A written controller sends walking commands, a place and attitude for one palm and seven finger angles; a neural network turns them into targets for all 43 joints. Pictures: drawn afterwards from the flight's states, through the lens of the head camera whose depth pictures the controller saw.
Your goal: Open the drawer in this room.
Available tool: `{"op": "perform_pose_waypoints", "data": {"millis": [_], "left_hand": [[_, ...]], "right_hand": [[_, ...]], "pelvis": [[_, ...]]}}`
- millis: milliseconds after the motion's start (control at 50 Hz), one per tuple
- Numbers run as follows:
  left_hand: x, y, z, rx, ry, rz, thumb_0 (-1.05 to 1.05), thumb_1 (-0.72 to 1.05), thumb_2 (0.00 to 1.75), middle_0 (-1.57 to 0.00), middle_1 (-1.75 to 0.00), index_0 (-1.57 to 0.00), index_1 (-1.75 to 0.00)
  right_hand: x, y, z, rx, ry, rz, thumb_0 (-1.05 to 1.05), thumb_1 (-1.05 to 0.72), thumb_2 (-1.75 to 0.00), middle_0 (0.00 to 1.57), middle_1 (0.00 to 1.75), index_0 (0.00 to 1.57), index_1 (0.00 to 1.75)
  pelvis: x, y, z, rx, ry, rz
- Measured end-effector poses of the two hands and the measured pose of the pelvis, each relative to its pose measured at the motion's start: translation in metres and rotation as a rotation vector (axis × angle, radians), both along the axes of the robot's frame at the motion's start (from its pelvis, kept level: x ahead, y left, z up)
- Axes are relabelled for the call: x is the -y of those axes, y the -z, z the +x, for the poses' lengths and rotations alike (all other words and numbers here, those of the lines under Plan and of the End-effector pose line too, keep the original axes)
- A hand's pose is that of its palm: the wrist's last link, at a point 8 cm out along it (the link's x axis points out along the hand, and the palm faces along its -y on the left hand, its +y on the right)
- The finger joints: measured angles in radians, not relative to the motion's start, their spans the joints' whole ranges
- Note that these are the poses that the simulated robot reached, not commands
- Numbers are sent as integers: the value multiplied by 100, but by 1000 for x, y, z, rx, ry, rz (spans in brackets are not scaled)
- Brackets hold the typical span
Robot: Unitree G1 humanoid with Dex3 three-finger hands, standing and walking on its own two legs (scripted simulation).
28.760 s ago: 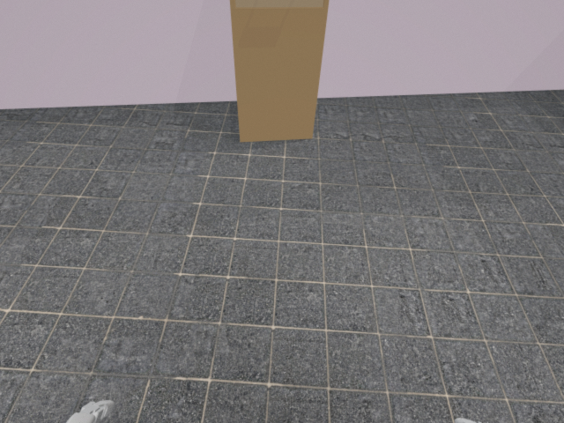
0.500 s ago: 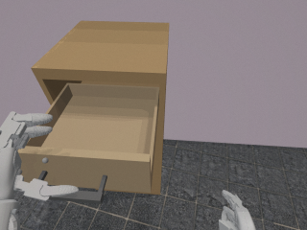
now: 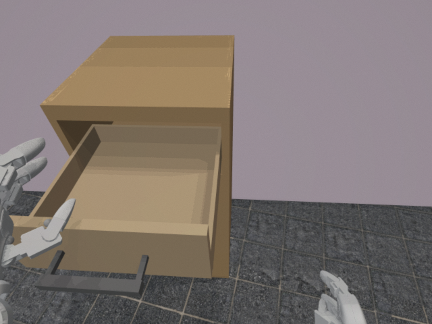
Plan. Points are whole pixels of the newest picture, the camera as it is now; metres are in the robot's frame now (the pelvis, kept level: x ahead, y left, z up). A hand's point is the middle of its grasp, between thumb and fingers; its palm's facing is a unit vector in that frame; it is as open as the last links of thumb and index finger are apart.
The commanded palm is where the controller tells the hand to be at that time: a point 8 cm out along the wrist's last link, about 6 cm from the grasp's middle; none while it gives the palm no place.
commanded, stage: draw the hand back to the body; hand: left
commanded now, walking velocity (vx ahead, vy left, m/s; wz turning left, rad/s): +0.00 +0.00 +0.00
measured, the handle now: (95, 272) +0.19 +0.24 +0.03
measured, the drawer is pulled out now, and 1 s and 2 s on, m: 0.29 0.29 0.29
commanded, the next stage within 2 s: step back with the hand held close in 0.28 s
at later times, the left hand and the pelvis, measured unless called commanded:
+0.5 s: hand (47, 213) +0.18 +0.23 +0.22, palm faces +0.43 -0.78 -0.46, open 7.4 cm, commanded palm +0.12 +0.27 +0.22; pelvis -0.01 -0.01 +0.00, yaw +0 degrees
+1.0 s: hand (8, 255) +0.13 +0.24 +0.21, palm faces +0.37 -0.76 -0.53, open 7.4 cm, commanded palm +0.07 +0.29 +0.22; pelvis -0.07 +0.02 -0.01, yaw -3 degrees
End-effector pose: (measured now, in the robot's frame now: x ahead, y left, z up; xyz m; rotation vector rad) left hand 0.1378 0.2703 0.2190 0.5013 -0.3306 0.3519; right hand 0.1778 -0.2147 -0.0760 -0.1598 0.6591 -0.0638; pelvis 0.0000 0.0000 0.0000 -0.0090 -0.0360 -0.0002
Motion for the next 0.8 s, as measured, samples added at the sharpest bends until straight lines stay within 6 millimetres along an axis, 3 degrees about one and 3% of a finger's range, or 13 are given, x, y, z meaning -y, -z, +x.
{"op": "perform_pose_waypoints", "data": {"millis": [220, 400, 460, 540, 660, 720, 800], "left_hand": [[6, 6, 2, -9, -4, -40, 1, 78, 85, -22, -37, -22, -37], [10, 1, 1, -9, -1, -12, 1, 87, 89, -22, -31, -22, -31], [6, -9, 2, 16, -7, 52, 1, 87, 89, -22, -31, -22, -31], [3, -14, 9, 39, 6, 106, 1, 88, 89, -21, -31, -21, -31], [7, 12, 17, -80, 84, 84, 1, 89, 90, -21, -30, -21, -30], [6, 17, 13, -108, 126, 97, 1, 88, 90, -21, -30, -22, -30], [1, 8, -1, -66, 156, 141, 2, 88, 89, -22, -30, -22, -30]], "right_hand": [[4, -3, 1, 14, -10, 3, 1, -90, -90, 20, 30, 21, 30], [13, 1, -5, -5, 2, 3, 1, -90, -90, 20, 30, 21, 30], [15, 2, -8, -15, 0, 3, 1, -90, -90, 20, 30, 20, 30], [21, 3, -17, -44, 19, -5, 1, -90, -90, 20, 30, 21, 30], [31, 1, -36, -74, 95, -29, 1, -90, -90, 20, 30, 21, 30], [33, -2, -48, -85, 126, -53, 1, -90, -90, 20, 30, 20, 30], [30, -7, -62, -91, 134, -88, 1, -90, -90, 20, 30, 20, 30]], "pelvis": [[6, -1, -4, 6, 1, 3], [11, -1, -4, 9, 2, 3], [12, -1, -6, -6, 4, -6], [11, 0, -12, -29, 11, -12], [3, 1, -21, -55, 33, -9], [-1, 2, -27, -62, 34, -9], [-7, 4, -37, -66, 30, -9]]}}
